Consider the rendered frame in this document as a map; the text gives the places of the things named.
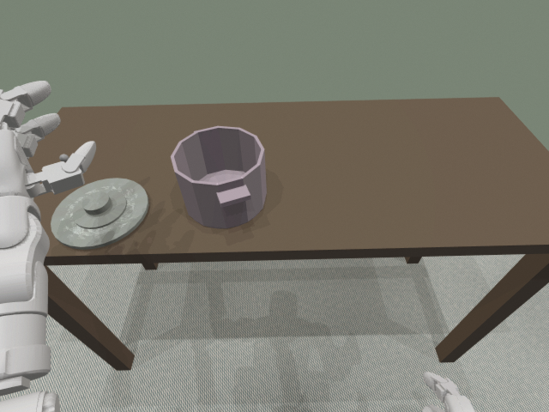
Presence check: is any knob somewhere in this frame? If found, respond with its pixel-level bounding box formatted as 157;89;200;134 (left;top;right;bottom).
82;191;112;215

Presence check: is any robot right hand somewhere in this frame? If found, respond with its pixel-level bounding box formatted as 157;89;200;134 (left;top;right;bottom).
422;372;476;412

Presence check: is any robot left hand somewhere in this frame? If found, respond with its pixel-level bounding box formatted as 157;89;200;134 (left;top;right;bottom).
0;81;96;200

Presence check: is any table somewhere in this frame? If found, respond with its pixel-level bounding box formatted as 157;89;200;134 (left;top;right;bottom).
28;97;549;371

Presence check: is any robot left upper arm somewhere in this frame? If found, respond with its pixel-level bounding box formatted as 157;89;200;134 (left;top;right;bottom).
0;391;60;412

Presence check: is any lid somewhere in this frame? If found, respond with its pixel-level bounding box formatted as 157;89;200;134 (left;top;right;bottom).
51;178;149;250

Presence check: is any robot left forearm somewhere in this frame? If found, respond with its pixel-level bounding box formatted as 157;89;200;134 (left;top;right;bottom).
0;196;51;396

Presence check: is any pot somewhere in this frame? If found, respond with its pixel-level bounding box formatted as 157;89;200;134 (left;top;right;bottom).
171;126;267;229

